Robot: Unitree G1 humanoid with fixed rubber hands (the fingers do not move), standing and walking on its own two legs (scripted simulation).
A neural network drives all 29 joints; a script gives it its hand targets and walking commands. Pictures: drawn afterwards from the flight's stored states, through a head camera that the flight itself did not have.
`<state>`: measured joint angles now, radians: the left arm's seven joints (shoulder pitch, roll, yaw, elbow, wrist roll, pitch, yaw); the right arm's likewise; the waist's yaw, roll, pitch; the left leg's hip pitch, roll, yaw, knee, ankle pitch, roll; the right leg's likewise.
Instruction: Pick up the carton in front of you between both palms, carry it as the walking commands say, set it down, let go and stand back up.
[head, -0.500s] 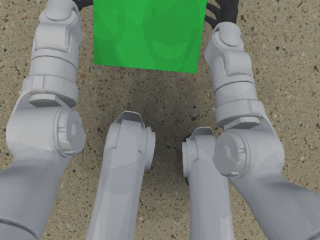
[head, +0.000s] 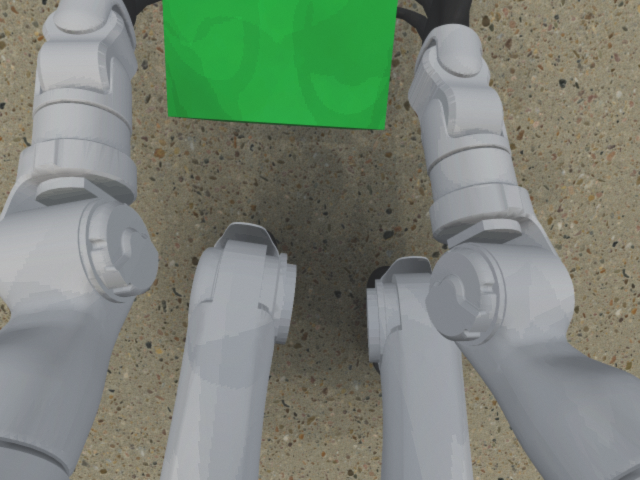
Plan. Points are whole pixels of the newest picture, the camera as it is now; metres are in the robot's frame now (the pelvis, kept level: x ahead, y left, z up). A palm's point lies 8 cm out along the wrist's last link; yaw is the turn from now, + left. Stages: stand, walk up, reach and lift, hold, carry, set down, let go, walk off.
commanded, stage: set down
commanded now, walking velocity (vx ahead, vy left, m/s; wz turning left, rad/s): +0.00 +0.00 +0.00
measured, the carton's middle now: (286, 38) +0.52 +0.14 -0.27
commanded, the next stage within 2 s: let go in 1.90 s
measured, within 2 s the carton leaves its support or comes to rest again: rests again in 0.02 s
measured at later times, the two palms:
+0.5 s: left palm out of the picture +0.51 +0.30 -0.17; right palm (442, 19) +0.55 -0.01 -0.17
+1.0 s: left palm (64, 11) +0.48 +0.34 -0.17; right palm (458, 46) +0.53 -0.03 -0.17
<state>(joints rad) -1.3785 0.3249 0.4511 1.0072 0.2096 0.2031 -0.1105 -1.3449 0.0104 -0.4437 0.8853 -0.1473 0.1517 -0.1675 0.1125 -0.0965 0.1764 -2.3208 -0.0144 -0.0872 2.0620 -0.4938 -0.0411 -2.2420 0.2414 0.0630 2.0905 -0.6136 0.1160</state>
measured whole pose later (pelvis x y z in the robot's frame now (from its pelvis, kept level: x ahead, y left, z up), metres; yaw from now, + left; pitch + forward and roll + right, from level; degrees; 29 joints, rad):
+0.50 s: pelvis +0.01 +0.00 -0.01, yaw +0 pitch +42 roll -3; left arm -1.40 0.36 0.44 1.07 0.15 0.12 -0.15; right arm -1.37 -0.02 -0.44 0.93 -0.18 0.08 -0.10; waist 0.11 -0.08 0.22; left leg -2.32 0.00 -0.08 2.11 -0.53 -0.03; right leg -2.23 0.22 0.05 2.13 -0.65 0.10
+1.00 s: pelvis -0.02 +0.01 -0.01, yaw +2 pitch +34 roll -3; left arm -1.38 0.55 0.19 1.09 -0.19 0.05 -0.07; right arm -1.33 -0.19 -0.09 0.86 0.17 0.13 -0.21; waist 0.08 -0.07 0.40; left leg -2.25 0.01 -0.05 2.12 -0.47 0.00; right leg -2.15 0.14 0.03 2.17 -0.62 0.10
